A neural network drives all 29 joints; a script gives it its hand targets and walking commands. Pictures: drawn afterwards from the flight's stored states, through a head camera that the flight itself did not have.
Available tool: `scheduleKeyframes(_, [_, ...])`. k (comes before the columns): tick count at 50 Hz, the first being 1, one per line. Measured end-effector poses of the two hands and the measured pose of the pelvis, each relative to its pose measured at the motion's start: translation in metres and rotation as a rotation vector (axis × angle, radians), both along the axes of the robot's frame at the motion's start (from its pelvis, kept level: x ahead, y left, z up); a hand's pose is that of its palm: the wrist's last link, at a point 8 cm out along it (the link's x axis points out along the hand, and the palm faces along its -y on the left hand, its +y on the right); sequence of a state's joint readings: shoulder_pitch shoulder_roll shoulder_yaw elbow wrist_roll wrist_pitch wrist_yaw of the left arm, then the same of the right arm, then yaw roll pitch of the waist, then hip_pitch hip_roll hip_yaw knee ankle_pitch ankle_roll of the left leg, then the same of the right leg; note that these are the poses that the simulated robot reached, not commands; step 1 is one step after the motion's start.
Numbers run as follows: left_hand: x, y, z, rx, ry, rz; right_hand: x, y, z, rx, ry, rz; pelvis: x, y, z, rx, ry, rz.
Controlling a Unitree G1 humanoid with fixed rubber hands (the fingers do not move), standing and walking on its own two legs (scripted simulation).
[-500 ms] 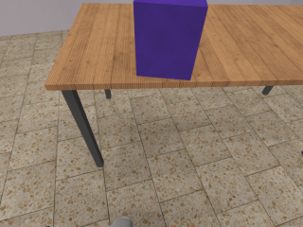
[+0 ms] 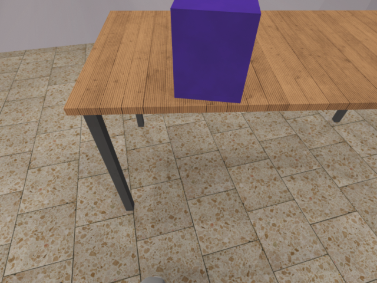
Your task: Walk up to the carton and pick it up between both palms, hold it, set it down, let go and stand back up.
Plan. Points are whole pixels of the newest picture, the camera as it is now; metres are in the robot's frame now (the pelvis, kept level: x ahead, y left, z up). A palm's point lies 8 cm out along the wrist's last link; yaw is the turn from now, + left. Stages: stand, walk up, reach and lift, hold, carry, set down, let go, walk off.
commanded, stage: walk up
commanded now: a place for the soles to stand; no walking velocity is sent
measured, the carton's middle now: (212, 43) +0.71 -0.03 +0.16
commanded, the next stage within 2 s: none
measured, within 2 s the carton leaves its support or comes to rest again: neither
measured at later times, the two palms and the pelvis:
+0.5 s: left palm out of the picture +0.07 +0.30 -0.10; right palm out of the picture +0.06 -0.33 -0.10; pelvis +0.00 -0.02 +0.00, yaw +1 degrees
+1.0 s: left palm out of the picture +0.07 +0.31 -0.11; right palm out of the picture +0.07 -0.31 -0.09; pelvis +0.01 +0.00 +0.00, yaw +2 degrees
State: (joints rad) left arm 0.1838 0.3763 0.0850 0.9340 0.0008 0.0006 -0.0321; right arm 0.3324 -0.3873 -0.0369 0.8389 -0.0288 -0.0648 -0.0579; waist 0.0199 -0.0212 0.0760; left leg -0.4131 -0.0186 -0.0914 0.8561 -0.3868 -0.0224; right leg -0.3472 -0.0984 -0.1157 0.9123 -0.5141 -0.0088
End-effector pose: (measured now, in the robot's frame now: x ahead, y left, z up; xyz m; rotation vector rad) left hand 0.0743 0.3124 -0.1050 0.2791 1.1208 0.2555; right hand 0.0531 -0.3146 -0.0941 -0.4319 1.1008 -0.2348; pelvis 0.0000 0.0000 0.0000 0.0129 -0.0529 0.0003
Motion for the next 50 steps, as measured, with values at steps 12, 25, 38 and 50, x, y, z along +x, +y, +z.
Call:
scheduleKeyframes(12, [-0.006, -0.009, 0.005, 0.010, 0.012, 0.010, 0.000, -0.010, -0.003, 0.011, 0.015, 0.002, 0.000, -0.011, 0.002, 0.011, -0.010, 0.008])
scheduleKeyframes(25, [-0.007, -0.017, 0.006, 0.012, 0.019, 0.019, 0.007, -0.012, -0.005, 0.026, 0.027, 0.011, 0.004, -0.019, 0.004, 0.018, -0.014, 0.023])
scheduleKeyframes(38, [-0.002, -0.007, 0.000, -0.002, 0.017, 0.025, 0.016, -0.003, 0.000, 0.010, 0.009, 0.027, 0.009, -0.008, 0.002, 0.005, -0.031, 0.031])
scheduleKeyframes(50, [-0.006, 0.002, -0.005, -0.015, 0.011, 0.027, 0.014, 0.007, 0.001, 0.003, 0.036, 0.026, 0.008, 0.003, 0.001, -0.008, -0.036, 0.036])
